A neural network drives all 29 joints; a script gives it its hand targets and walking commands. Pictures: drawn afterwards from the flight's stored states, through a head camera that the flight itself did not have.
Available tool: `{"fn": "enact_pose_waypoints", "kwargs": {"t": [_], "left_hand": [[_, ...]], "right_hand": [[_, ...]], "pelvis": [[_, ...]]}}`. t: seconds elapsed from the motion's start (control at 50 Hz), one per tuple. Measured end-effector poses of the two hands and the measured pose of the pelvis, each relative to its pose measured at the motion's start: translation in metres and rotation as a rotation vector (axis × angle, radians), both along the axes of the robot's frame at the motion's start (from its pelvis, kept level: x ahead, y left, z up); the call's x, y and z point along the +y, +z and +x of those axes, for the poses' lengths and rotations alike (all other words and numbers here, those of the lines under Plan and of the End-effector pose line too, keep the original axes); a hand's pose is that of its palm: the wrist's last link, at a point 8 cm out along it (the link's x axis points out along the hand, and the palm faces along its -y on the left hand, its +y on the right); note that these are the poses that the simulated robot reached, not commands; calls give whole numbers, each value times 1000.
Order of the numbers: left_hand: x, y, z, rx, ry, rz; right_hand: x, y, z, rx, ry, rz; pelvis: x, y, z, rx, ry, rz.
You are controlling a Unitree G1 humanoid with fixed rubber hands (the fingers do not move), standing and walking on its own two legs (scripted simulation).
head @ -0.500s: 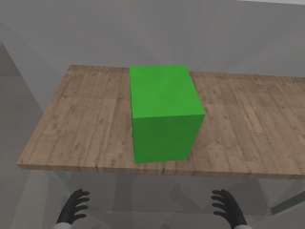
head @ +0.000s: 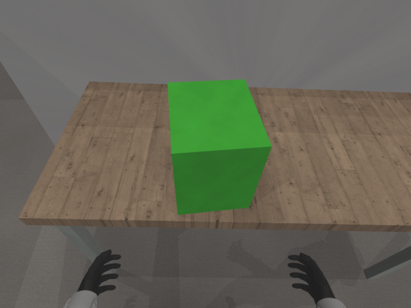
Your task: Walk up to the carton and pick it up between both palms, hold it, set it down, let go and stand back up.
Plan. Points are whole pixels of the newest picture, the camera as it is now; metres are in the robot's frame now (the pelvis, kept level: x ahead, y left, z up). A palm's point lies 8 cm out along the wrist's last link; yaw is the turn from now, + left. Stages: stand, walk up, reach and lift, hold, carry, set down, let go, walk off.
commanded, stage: let go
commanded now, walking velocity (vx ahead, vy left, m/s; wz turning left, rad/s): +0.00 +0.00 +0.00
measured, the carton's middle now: (210, 148) +0.46 -0.01 +0.01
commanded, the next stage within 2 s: stand in 0.16 s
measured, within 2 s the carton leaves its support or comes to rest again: neither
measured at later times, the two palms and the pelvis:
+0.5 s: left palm out of the picture +0.07 +0.27 -0.10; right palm out of the picture +0.09 -0.25 -0.10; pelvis -0.01 +0.01 +0.00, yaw +2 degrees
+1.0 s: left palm out of the picture -0.02 +0.28 -0.13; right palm out of the picture +0.01 -0.23 -0.12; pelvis -0.04 +0.03 -0.01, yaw +3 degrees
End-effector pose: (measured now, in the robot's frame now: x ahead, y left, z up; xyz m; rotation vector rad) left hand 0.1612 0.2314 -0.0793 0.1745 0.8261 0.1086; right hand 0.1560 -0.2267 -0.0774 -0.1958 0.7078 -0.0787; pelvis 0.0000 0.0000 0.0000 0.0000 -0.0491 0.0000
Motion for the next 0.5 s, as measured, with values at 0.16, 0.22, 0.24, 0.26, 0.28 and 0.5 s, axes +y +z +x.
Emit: {"fn": "enact_pose_waypoints", "kwargs": {"t": [0.16, 0.22, 0.24, 0.26, 0.28, 0.5], "left_hand": [[-2, -1, -1, -10, 2, -10], [1, -1, -5, -29, 2, 4], [4, -2, -8, -33, 4, 13], [8, -3, -13, -33, 6, 22], [12, -5, -19, -29, 11, 30], [39, -24, -89, 110, 57, 59]], "right_hand": [[-2, 3, 2, -10, 6, -5], [-4, -1, 0, 20, 0, -21], [-6, -3, -3, 43, -8, -30], [-8, -6, -7, 65, -16, -38], [-10, -8, -11, 85, -24, -45], [-20, -24, -68, 243, -49, -81]], "pelvis": [[0, 0, 0, -5, 3, 0], [1, -2, 0, 12, 9, -5], [1, -2, 0, 16, 11, -7], [2, -3, 0, 18, 13, -8], [3, -3, 1, 19, 15, -10], [10, -4, -9, 16, 30, -14]]}}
